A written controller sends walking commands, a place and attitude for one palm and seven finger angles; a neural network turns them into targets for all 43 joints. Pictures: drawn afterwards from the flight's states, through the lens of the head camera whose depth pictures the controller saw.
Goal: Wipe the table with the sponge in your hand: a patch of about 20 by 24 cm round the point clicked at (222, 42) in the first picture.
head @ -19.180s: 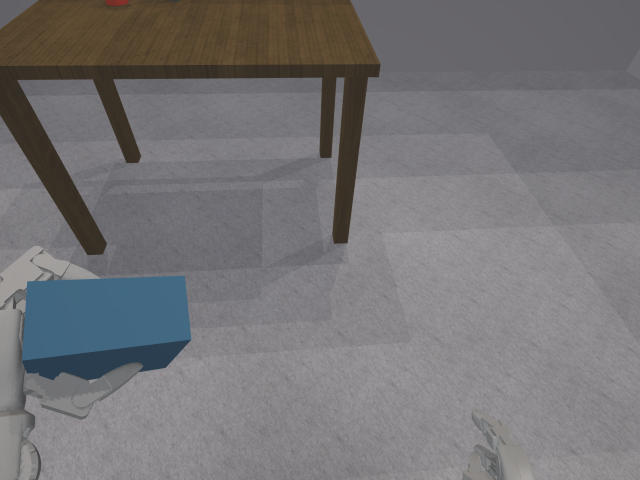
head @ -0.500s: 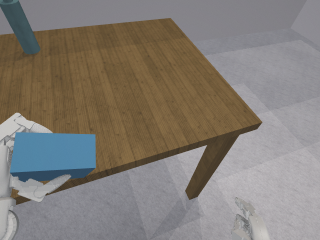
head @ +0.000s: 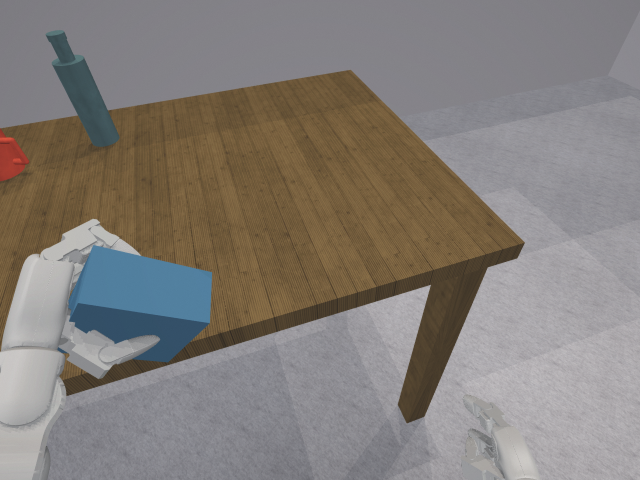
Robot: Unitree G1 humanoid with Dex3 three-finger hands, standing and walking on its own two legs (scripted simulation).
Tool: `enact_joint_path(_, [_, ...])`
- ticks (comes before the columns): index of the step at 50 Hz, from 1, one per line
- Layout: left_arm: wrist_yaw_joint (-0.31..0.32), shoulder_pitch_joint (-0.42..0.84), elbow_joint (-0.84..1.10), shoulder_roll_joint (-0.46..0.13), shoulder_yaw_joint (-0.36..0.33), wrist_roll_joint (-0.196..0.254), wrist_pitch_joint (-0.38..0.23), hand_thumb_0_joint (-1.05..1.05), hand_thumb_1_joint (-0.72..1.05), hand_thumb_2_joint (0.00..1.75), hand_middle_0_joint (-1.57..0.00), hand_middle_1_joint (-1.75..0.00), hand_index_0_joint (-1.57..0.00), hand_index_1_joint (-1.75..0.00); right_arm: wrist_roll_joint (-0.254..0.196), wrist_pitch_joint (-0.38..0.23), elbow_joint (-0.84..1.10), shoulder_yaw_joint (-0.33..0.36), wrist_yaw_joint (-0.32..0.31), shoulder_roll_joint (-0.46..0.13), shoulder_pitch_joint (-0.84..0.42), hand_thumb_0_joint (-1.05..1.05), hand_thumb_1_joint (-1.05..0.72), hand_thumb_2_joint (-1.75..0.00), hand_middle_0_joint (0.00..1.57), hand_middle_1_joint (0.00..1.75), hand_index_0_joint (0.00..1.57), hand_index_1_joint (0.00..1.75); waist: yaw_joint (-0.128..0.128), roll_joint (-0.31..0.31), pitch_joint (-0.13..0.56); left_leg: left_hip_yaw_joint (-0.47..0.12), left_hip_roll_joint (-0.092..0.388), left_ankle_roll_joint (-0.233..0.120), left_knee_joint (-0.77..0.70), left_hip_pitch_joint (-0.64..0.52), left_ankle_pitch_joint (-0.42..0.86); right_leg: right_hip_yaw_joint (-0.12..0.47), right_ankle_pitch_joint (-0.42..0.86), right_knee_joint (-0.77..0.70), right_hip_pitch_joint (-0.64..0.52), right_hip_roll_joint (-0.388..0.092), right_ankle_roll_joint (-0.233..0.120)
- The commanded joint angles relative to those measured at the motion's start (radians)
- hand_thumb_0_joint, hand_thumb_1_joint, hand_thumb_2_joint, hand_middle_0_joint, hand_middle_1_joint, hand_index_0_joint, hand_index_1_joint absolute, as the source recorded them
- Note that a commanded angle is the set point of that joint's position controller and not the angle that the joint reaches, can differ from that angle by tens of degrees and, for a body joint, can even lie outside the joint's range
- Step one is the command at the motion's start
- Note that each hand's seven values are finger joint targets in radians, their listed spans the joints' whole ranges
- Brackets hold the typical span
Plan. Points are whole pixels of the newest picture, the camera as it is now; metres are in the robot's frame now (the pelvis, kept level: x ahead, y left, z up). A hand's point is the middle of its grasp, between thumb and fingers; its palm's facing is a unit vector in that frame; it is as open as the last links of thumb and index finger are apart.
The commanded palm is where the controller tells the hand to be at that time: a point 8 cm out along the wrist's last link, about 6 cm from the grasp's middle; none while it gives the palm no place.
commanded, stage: turn the palm down, sponge in hand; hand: left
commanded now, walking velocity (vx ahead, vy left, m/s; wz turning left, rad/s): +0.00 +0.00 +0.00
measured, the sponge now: (154, 313) +0.25 +0.21 +0.13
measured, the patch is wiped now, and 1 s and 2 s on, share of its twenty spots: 0.00 0.00 0.00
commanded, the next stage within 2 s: move the sponge above the wiping area in 1.92 s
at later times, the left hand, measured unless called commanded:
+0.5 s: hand (124, 290) +0.25 +0.22 +0.17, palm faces +0.27 -0.51 -0.81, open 10.4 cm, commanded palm +0.21 +0.27 +0.23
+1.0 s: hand (63, 269) +0.25 +0.28 +0.20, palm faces +0.30 -0.27 -0.91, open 10.4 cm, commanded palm +0.21 +0.28 +0.26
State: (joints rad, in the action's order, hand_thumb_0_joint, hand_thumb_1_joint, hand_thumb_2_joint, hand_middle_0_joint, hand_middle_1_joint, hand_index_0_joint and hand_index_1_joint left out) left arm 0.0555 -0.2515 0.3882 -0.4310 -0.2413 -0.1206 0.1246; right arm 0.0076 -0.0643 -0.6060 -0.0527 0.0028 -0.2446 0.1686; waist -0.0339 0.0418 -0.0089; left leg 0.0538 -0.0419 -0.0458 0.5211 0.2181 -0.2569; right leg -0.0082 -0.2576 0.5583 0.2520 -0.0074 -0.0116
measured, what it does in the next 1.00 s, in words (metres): stands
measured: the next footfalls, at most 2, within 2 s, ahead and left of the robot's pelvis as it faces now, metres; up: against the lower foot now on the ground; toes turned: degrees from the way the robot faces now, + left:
none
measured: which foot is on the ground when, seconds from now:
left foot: down 0.00-1.00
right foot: down 0.00-1.00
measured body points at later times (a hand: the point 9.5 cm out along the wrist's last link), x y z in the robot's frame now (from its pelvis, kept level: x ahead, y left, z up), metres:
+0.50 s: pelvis +0.03 -0.05 +0.00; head +0.03 -0.08 +0.45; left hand +0.23 +0.25 +0.22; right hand +0.24 -0.28 -0.09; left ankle +0.02 +0.09 -0.73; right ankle +0.03 -0.11 -0.73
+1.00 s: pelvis +0.02 -0.01 +0.01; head +0.01 -0.05 +0.46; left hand +0.23 +0.29 +0.25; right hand +0.26 -0.21 -0.07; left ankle +0.02 +0.09 -0.73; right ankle +0.03 -0.11 -0.73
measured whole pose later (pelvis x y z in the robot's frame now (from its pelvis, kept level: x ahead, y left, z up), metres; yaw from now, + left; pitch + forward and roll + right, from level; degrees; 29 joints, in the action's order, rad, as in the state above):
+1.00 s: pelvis +0.02 -0.01 +0.01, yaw +0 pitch -3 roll +0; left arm 0.01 -0.18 0.46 -0.64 -0.16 -0.50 0.38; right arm -0.04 0.03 -0.62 -0.05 -0.08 -0.26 0.06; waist -0.11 0.10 -0.01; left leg 0.03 -0.02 -0.03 0.44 0.14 -0.25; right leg -0.02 -0.23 0.45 0.16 0.02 -0.03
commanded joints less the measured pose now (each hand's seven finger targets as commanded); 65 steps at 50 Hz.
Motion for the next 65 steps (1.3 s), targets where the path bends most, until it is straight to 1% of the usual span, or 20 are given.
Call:
enact_joint_path(1, [0.095, 0.216, 0.286, -0.33, -0.243, -0.02, -0.08, 0.0, 0.1, 1.3, -1.2, -1.6, -1.2, -1.6, -0.009, -0.031, 0.177, 0.043, -0.037, -0.108, -0.191, 0.0, -0.9, -0.9, 0.2, 0.3, 0.2, 0.3, -0.042, -0.041, 0.089, -0.085, 0.058, 0.025, -0.156, 0.034, -0.128, -0.032, -0.109, -0.102, 0.003, 0.036, -0.01])
enact_joint_path(4, [0.131, 0.286, 0.196, -0.304, -0.227, -0.018, -0.113, 0.0, 0.1, 1.3, -1.2, -1.6, -1.2, -1.6, -0.002, -0.029, 0.134, 0.053, -0.051, -0.094, -0.169, 0.0, -0.9, -0.9, 0.2, 0.3, 0.2, 0.3, -0.038, -0.006, 0.1, -0.07, 0.043, 0.022, -0.117, 0.031, -0.134, -0.009, -0.159, -0.144, 0.001, 0.025, -0.008])
enact_joint_path(6, [0.139, 0.288, 0.16, -0.36, -0.247, -0.05, -0.097, 0.0, 0.1, 1.3, -1.2, -1.6, -1.2, -1.6, -0.009, -0.023, 0.122, 0.056, -0.054, -0.098, -0.171, 0.0, -0.9, -0.9, 0.2, 0.3, 0.2, 0.3, -0.045, 0.057, 0.099, -0.042, 0.032, 0.02, -0.093, 0.029, -0.1, 0.028, -0.18, -0.179, -0.008, 0.014, -0.013])
enact_joint_path(9, [0.107, 0.297, 0.114, -0.325, -0.142, -0.095, -0.027, 0.0, 0.1, 1.3, -1.2, -1.6, -1.2, -1.6, -0.01, -0.002, 0.12, 0.056, -0.062, -0.104, -0.178, 0.0, -0.9, -0.9, 0.2, 0.3, 0.2, 0.3, -0.028, 0.124, 0.085, -0.023, 0.026, 0.021, -0.059, 0.032, -0.028, 0.07, -0.184, -0.202, -0.022, -0.016, -0.016])
enact_joint_path(14, [-0.012, 0.294, 0.113, -0.356, -0.1, -0.105, 0.054, 0.0, 0.1, 1.3, -1.2, -1.6, -1.2, -1.6, -0.031, 0.008, 0.131, 0.06, -0.087, -0.122, -0.216, 0.0, -0.9, -0.9, 0.2, 0.3, 0.2, 0.3, -0.031, -0.027, 0.083, -0.039, 0.04, 0.023, -0.014, 0.056, 0.01, 0.179, -0.183, -0.239, -0.084, -0.077, 0.015])
enact_joint_path(16, [-0.035, 0.26, 0.138, -0.416, -0.163, -0.112, 0.034, 0.0, 0.1, 1.3, -1.2, -1.6, -1.2, -1.6, -0.037, 0.0, 0.138, 0.059, -0.09, -0.12, -0.237, 0.0, -0.9, -0.9, 0.2, 0.3, 0.2, 0.3, -0.047, -0.084, 0.104, -0.049, 0.039, 0.023, 0.004, 0.062, 0.043, 0.203, -0.116, -0.224, -0.112, -0.082, 0.025])
enact_joint_path(19, [-0.029, 0.174, 0.194, -0.424, -0.222, -0.118, -0.023, 0.0, 0.1, 1.3, -1.2, -1.6, -1.2, -1.6, -0.025, -0.001, 0.139, 0.075, -0.092, -0.116, -0.193, 0.0, -0.9, -0.9, 0.2, 0.3, 0.2, 0.3, -0.069, -0.131, 0.17, -0.06, 0.035, 0.02, 0.019, 0.061, 0.126, 0.185, 0.115, -0.163, -0.155, -0.086, 0.046])
enact_joint_path(21, [0.002, 0.11, 0.217, -0.5, -0.318, -0.124, -0.041, 0.0, 0.1, 1.3, -1.2, -1.6, -1.2, -1.6, -0.028, -0.004, 0.138, 0.08, -0.085, -0.115, -0.189, 0.0, -0.9, -0.9, 0.2, 0.3, 0.2, 0.3, -0.095, -0.077, 0.217, -0.064, 0.034, 0.029, 0.032, 0.059, 0.176, 0.199, 0.251, -0.121, -0.186, -0.083, 0.038])
enact_joint_path(22, [0.017, 0.117, 0.239, -0.446, -0.285, -0.133, -0.046, 0.0, 0.1, 1.3, -1.2, -1.6, -1.2, -1.6, -0.026, 0.0, 0.136, 0.08, -0.08, -0.105, -0.173, 0.0, -0.9, -0.9, 0.2, 0.3, 0.2, 0.3, -0.086, -0.073, 0.235, -0.06, 0.032, 0.028, 0.032, 0.059, 0.213, 0.171, 0.343, -0.093, -0.195, -0.083, 0.04])
enact_joint_path(26, [0.071, 0.035, 0.235, -0.455, -0.308, -0.17, 0.008, 0.0, 0.1, 1.3, -1.2, -1.6, -1.2, -1.6, -0.042, 0.01, 0.143, 0.094, -0.072, -0.123, -0.157, 0.0, -0.9, -0.9, 0.2, 0.3, 0.2, 0.3, -0.085, 0.049, 0.213, -0.026, 0.025, 0.022, 0.017, 0.003, 0.301, 0.116, 0.438, -0.071, -0.152, -0.033, 0.014])
enact_joint_path(27, [0.074, 0.051, 0.244, -0.428, -0.276, -0.183, 0.028, 0.0, 0.1, 1.3, -1.2, -1.6, -1.2, -1.6, -0.039, 0.015, 0.145, 0.095, -0.072, -0.124, -0.143, 0.0, -0.9, -0.9, 0.2, 0.3, 0.2, 0.3, -0.076, 0.033, 0.226, -0.021, 0.028, 0.019, 0.016, -0.001, 0.323, 0.087, 0.455, -0.061, -0.156, -0.034, 0.017])
enact_joint_path(31, [0.043, 0.06, 0.235, -0.437, -0.228, -0.217, 0.117, 0.0, 0.1, 1.3, -1.2, -1.6, -1.2, -1.6, -0.054, 0.02, 0.162, 0.084, -0.086, -0.137, -0.188, 0.0, -0.9, -0.9, 0.2, 0.3, 0.2, 0.3, -0.067, 0.019, 0.174, -0.016, 0.031, 0.008, -0.001, -0.023, 0.334, 0.064, 0.401, -0.079, -0.127, -0.008, 0.009])
enact_joint_path(37, [-0.013, 0.194, 0.321, -0.433, -0.134, -0.3, 0.136, 0.0, 0.1, 1.3, -1.2, -1.6, -1.2, -1.6, -0.048, 0.005, 0.183, 0.064, -0.107, -0.132, -0.21, 0.0, -0.9, -0.9, 0.2, 0.3, 0.2, 0.3, -0.058, 0.007, 0.2, -0.033, 0.037, 0.0, -0.046, -0.084, 0.343, 0.024, 0.307, -0.101, -0.114, 0.011, 0.0])
enact_joint_path(41, [-0.001, 0.193, 0.33, -0.491, -0.177, -0.364, 0.153, 0.0, 0.1, 1.3, -1.2, -1.6, -1.2, -1.6, -0.045, 0.014, 0.182, 0.056, -0.104, -0.13, -0.258, 0.0, -0.9, -0.9, 0.2, 0.3, 0.2, 0.3, -0.087, 0.074, 0.2, -0.054, 0.037, 0.013, -0.089, -0.101, 0.337, 0.032, 0.249, -0.124, -0.137, 0.028, -0.021])
enact_joint_path(42, [0.006, 0.231, 0.326, -0.451, -0.14, -0.382, 0.156, 0.0, 0.1, 1.3, -1.2, -1.6, -1.2, -1.6, -0.04, 0.017, 0.178, 0.047, -0.101, -0.118, -0.241, 0.0, -0.9, -0.9, 0.2, 0.3, 0.2, 0.3, -0.082, 0.059, 0.209, -0.055, 0.042, 0.016, -0.098, -0.1, 0.345, 0.011, 0.24, -0.12, -0.145, 0.02, -0.02])
enact_joint_path(46, [0.012, 0.22, 0.219, -0.495, -0.185, -0.414, 0.231, 0.0, 0.1, 1.3, -1.2, -1.6, -1.2, -1.6, -0.048, 0.042, 0.158, 0.044, -0.089, -0.129, -0.298, 0.0, -0.9, -0.9, 0.2, 0.3, 0.2, 0.3, -0.104, 0.068, 0.172, -0.067, 0.045, 0.031, -0.139, -0.079, 0.318, 0.028, 0.213, -0.154, -0.179, 0.03, -0.035])
enact_joint_path(51, [-0.048, 0.324, 0.183, -0.448, -0.067, -0.456, 0.324, 0.0, 0.1, 1.3, -1.2, -1.6, -1.2, -1.6, -0.062, 0.065, 0.158, 0.024, -0.081, -0.132, -0.373, 0.0, -0.9, -0.9, 0.2, 0.3, 0.2, 0.3, -0.09, 0.076, 0.138, -0.071, 0.044, 0.033, -0.188, -0.074, 0.241, 0.023, 0.143, -0.188, -0.176, 0.033, -0.036])
enact_joint_path(57, [-0.134, 0.462, 0.266, -0.432, 0.048, -0.557, 0.31, 0.0, 0.1, 1.3, -1.2, -1.6, -1.2, -1.6, -0.055, 0.057, 0.174, 0.01, -0.085, -0.117, -0.382, 0.0, -0.9, -0.9, 0.2, 0.3, 0.2, 0.3, -0.08, 0.058, 0.178, -0.089, 0.042, 0.009, -0.216, -0.103, 0.2, 0.012, 0.096, -0.19, -0.188, 0.032, -0.035])
enact_joint_path(61, [-0.128, 0.47, 0.289, -0.534, -0.042, -0.617, 0.272, 0.0, 0.1, 1.3, -1.2, -1.6, -1.2, -1.6, -0.047, 0.061, 0.167, 0.009, -0.083, -0.118, -0.419, 0.0, -0.9, -0.9, 0.2, 0.3, 0.2, 0.3, -0.108, 0.09, 0.205, -0.121, 0.045, 0.004, -0.236, -0.1, 0.162, 0.049, 0.084, -0.183, -0.23, 0.053, -0.048])
enact_joint_path(65, [-0.094, 0.443, 0.188, -0.53, -0.064, -0.628, 0.259, 0.0, 0.1, 1.3, -1.2, -1.6, -1.2, -1.6, -0.037, 0.079, 0.13, 0.017, -0.071, -0.116, -0.379, 0.0, -0.9, -0.9, 0.2, 0.3, 0.2, 0.3, -0.125, 0.08, 0.185, -0.119, 0.045, 0.019, -0.235, -0.099, 0.218, 0.033, 0.106, -0.193, -0.227, 0.031, -0.054])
